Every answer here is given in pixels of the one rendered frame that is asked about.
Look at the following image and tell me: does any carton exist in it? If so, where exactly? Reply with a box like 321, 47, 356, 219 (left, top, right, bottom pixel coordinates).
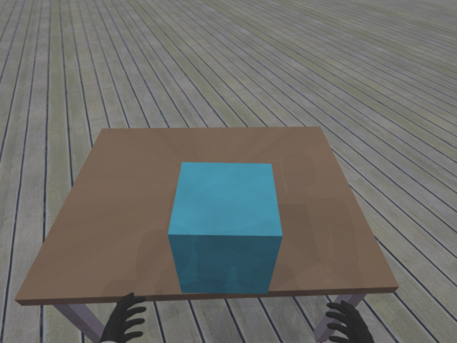
168, 162, 283, 294

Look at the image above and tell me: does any robot left hand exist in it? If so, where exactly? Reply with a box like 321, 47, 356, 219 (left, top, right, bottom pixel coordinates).
99, 292, 146, 343

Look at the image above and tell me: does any table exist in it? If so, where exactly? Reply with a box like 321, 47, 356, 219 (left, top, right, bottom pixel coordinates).
15, 126, 399, 343

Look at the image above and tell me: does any robot right hand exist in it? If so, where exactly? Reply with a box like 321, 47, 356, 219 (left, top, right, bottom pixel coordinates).
326, 300, 374, 343

